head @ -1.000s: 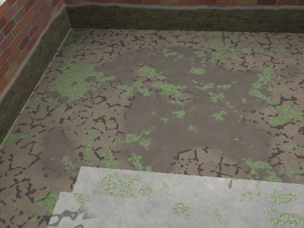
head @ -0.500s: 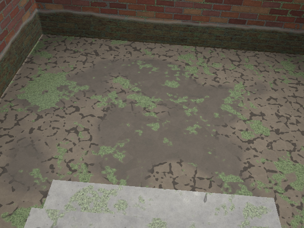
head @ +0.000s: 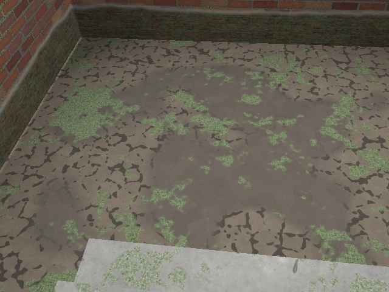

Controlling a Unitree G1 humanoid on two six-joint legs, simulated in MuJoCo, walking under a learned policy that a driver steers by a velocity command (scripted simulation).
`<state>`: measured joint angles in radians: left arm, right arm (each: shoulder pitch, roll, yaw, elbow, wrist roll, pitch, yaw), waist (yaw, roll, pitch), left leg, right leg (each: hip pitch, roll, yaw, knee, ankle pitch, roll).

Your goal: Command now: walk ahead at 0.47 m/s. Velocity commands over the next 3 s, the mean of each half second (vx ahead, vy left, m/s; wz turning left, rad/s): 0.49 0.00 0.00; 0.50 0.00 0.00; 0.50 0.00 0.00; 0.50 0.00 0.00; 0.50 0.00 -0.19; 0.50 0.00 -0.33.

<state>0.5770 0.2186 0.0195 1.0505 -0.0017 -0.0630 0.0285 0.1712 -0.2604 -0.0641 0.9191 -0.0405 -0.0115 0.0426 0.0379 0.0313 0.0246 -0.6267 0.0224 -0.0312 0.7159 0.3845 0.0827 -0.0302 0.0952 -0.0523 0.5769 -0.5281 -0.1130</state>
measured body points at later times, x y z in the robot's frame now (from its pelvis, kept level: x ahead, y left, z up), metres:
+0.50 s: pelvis +0.27 +0.00 -0.19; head +0.26 +0.00 +0.26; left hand +0.33 +0.25 -0.33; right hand +0.16 -0.24 -0.34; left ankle +0.18 +0.06 -0.89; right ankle +0.44 -0.16 -0.86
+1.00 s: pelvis +0.53 -0.06 -0.35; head +0.52 -0.07 +0.10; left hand +0.41 +0.16 -0.49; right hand +0.60 -0.31 -0.50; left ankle +0.69 +0.11 -1.00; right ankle +0.46 -0.12 -1.06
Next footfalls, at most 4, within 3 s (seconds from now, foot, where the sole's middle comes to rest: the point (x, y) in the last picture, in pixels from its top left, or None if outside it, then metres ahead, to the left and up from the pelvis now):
0.20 left None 0.22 0.06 -0.93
0.68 right None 0.50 -0.12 -1.10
1.26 left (207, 269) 0.82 0.05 -1.28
1.80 right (246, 223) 1.19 -0.17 -1.45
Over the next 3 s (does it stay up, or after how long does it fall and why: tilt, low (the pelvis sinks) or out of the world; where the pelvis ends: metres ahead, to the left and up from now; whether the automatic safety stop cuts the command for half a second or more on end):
stays up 1.66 -0.15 -0.67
